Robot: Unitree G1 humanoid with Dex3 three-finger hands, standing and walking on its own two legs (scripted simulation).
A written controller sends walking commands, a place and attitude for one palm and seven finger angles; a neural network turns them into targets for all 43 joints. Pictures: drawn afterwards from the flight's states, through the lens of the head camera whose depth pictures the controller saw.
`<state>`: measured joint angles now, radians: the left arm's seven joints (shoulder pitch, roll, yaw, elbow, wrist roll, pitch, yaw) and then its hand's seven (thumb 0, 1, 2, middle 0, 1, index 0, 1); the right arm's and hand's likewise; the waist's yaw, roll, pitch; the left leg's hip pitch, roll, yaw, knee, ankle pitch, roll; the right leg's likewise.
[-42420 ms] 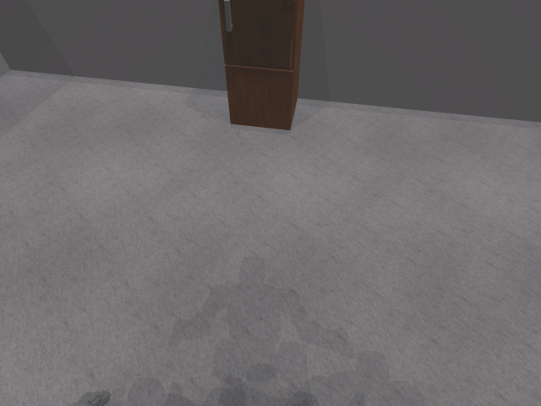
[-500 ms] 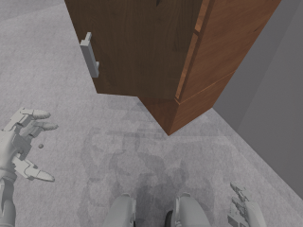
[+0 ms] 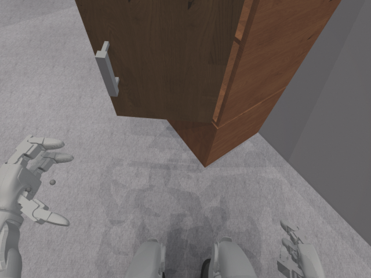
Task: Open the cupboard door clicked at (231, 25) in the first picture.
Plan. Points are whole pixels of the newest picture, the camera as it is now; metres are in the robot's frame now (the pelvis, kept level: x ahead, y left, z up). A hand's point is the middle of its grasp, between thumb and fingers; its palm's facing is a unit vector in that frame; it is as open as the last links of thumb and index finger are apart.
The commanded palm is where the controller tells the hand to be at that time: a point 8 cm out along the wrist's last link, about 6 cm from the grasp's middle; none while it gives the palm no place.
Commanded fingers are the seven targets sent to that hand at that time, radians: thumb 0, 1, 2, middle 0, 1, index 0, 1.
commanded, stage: move the hooked fingers beside the handle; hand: left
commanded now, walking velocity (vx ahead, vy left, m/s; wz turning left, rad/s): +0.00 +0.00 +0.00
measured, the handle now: (110, 70) +0.60 +0.24 +0.02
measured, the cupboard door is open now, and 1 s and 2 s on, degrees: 51 51 51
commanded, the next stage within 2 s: none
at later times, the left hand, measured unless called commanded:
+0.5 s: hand (61, 146) +0.36 +0.28 +0.03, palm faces +0.00 -1.00 -0.02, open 14.0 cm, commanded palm +0.34 +0.33 +0.03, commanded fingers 0.00 -0.50 0.30 -0.30 -1.20 -0.30 -1.20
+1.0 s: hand (73, 114) +0.45 +0.29 +0.02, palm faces -0.01 -1.00 -0.02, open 14.0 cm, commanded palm +0.44 +0.33 +0.02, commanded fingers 0.00 -0.50 0.30 -0.30 -1.20 -0.30 -1.20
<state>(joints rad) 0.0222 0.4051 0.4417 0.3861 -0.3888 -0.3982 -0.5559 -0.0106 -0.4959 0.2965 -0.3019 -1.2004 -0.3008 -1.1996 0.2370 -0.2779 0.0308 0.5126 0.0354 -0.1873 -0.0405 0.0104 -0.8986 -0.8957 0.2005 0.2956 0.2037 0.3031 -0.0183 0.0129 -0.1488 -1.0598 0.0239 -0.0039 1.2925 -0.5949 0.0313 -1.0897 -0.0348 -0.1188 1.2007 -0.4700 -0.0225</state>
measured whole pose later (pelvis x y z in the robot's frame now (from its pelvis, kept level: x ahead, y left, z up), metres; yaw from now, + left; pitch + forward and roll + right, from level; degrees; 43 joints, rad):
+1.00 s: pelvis -0.01 +0.01 -0.02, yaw -2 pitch +27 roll -4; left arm -0.69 0.64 0.55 1.05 -0.20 -0.43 -0.55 -0.01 -0.50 0.30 -0.30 -1.20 -0.30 -1.20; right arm 0.29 -0.30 0.05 0.58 0.01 -0.03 -0.03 0.01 -0.90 -0.90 0.20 0.30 0.20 0.30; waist -0.12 0.01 -0.13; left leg -1.23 0.04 0.00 1.36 -0.60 0.05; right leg -1.25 -0.02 -0.11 1.24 -0.45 -0.01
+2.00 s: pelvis +0.00 +0.02 -0.03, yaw -5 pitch +34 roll -9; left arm -1.00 0.90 0.62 1.14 -0.06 -0.30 -0.52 -0.01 -0.50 0.30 -0.30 -1.20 -0.30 -1.20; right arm 0.36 -0.28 0.12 0.56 -0.02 0.11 0.01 0.00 -0.90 -0.90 0.20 0.30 0.20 0.30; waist -0.24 0.03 -0.10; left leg -1.41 0.06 -0.04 1.43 -0.62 0.06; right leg -1.40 0.00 -0.14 1.25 -0.43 0.00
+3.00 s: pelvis +0.00 +0.01 -0.03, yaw -4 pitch +32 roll -7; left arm -0.97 0.80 0.56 1.16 -0.06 -0.36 -0.44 -0.01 -0.50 0.30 -0.30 -1.20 -0.30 -1.20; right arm 0.34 -0.28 0.10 0.56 -0.02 0.09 0.01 0.00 -0.90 -0.90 0.20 0.30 0.20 0.30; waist -0.24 0.03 -0.11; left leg -1.36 0.06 -0.03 1.41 -0.61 0.05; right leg -1.36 0.01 -0.14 1.24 -0.44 -0.01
